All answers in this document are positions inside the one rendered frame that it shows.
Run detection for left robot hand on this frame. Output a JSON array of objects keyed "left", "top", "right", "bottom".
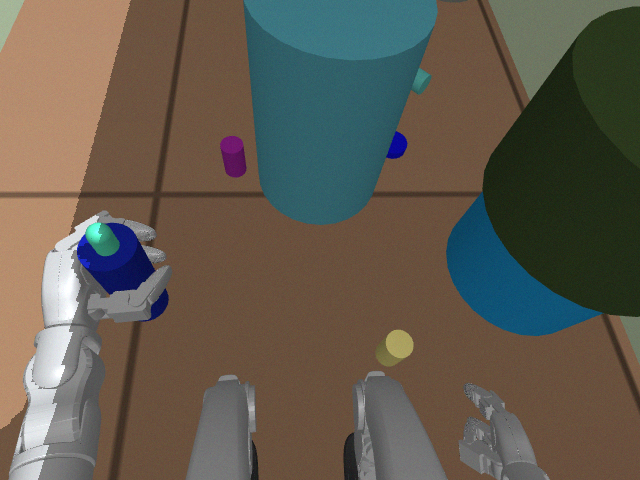
[{"left": 41, "top": 210, "right": 172, "bottom": 332}]

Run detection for left robot arm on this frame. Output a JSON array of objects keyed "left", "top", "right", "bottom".
[{"left": 8, "top": 324, "right": 105, "bottom": 480}]

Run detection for right robot arm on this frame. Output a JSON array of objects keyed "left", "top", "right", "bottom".
[{"left": 501, "top": 462, "right": 550, "bottom": 480}]

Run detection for right robot hand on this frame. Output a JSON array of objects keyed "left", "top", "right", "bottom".
[{"left": 458, "top": 383, "right": 537, "bottom": 480}]

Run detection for potted plant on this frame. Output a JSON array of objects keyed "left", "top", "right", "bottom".
[{"left": 446, "top": 6, "right": 640, "bottom": 336}]

